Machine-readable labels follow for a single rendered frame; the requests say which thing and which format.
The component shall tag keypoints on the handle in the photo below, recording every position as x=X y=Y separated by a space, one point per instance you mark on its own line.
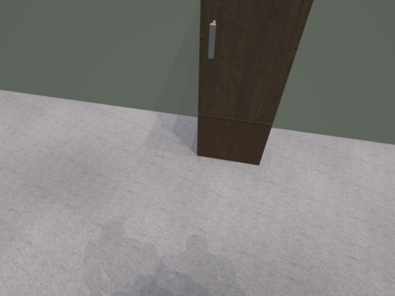
x=212 y=31

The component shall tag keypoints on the cupboard door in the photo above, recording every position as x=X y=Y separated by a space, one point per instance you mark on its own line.
x=254 y=40

